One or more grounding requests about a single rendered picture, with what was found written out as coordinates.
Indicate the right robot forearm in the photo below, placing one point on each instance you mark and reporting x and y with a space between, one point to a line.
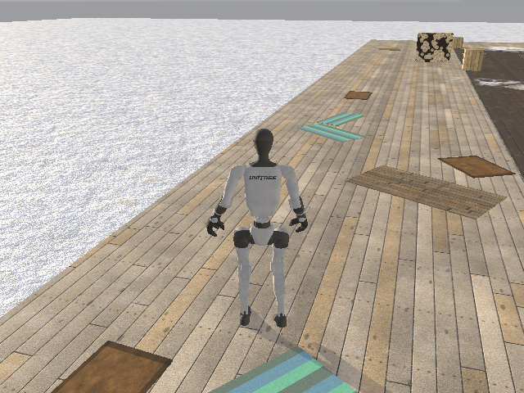
300 212

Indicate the robot left hand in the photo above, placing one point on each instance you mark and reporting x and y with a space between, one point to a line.
210 225

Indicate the left robot forearm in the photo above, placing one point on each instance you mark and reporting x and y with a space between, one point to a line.
217 212

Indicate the right robot upper arm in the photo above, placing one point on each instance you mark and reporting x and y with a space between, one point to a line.
292 186

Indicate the left robot upper arm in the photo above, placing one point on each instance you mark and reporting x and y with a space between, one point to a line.
230 187

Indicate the robot right hand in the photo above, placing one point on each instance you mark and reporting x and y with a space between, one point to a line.
302 227

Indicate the humanoid robot torso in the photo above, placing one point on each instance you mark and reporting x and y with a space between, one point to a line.
262 193

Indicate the robot right thigh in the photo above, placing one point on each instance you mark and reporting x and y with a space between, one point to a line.
280 244

